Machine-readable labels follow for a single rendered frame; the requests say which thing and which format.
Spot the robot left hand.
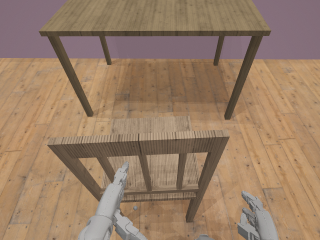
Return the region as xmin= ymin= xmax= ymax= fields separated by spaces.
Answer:
xmin=95 ymin=161 xmax=148 ymax=240

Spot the robot right hand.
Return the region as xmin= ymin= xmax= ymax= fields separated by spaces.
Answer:
xmin=237 ymin=190 xmax=279 ymax=240

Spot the chair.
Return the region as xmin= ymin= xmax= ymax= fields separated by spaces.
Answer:
xmin=47 ymin=116 xmax=230 ymax=223

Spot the table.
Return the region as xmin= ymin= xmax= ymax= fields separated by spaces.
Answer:
xmin=39 ymin=0 xmax=271 ymax=120

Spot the robot left forearm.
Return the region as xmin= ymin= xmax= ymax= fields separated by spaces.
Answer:
xmin=77 ymin=215 xmax=113 ymax=240

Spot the robot right shin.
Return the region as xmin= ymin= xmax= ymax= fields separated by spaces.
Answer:
xmin=198 ymin=234 xmax=209 ymax=238

